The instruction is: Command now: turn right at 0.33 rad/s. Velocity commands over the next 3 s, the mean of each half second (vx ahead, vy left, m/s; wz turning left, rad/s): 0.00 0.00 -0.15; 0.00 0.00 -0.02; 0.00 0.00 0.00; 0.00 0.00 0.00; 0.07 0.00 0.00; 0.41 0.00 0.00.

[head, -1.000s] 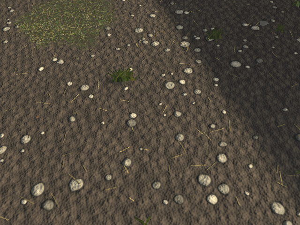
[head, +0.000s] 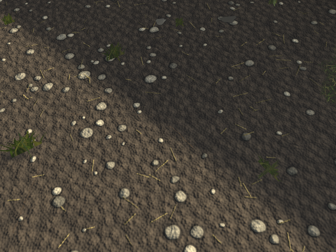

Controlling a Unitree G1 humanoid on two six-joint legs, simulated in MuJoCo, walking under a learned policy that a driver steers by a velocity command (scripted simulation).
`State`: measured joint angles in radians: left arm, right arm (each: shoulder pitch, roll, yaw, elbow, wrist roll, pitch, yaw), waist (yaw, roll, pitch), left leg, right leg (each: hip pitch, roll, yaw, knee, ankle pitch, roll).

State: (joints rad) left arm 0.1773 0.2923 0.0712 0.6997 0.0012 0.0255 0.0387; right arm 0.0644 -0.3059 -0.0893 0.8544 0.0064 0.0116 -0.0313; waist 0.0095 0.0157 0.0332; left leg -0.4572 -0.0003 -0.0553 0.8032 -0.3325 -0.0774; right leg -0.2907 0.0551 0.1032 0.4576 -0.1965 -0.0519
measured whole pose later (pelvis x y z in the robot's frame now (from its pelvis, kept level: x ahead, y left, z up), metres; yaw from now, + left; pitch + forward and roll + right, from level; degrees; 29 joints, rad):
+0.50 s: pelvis +0.01 +0.02 -0.01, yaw -3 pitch -2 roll +0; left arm 0.19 0.27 0.05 0.82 0.01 0.02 0.02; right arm 0.10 -0.26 -0.03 0.95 -0.01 -0.01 -0.01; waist 0.00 0.01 0.05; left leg -0.20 0.01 -0.01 0.50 -0.27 -0.01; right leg -0.20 0.03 0.08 0.51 -0.28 0.00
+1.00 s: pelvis +0.01 +0.02 -0.01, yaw -2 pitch -2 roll +0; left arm 0.19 0.24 0.03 0.99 0.01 0.00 0.03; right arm 0.16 -0.25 -0.02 1.08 0.00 0.00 -0.03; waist -0.01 0.00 0.05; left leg -0.19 0.01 -0.02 0.49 -0.26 -0.01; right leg -0.19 0.03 0.07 0.49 -0.27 0.00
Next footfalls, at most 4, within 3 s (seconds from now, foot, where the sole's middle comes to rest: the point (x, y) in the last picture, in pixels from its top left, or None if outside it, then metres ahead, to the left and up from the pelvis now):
0.12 left None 0.05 0.15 -0.78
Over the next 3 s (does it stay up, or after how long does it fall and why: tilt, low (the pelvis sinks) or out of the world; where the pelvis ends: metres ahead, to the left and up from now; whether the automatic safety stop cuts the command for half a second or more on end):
stays up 0.25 0.02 -0.03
